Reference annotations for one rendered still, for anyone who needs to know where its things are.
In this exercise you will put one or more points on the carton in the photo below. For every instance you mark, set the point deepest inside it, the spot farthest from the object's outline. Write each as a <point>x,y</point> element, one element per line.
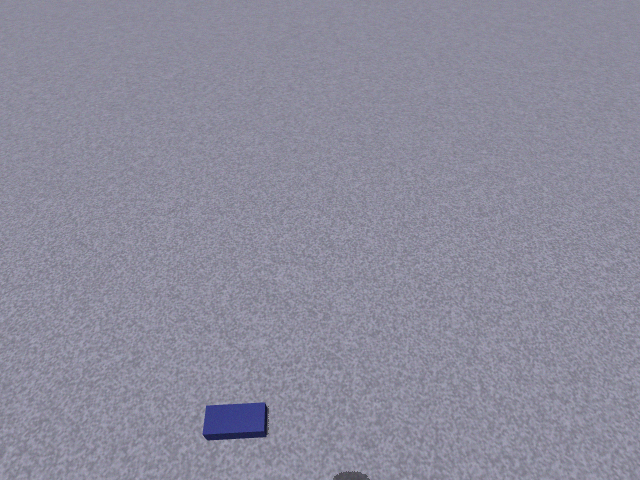
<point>235,421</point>

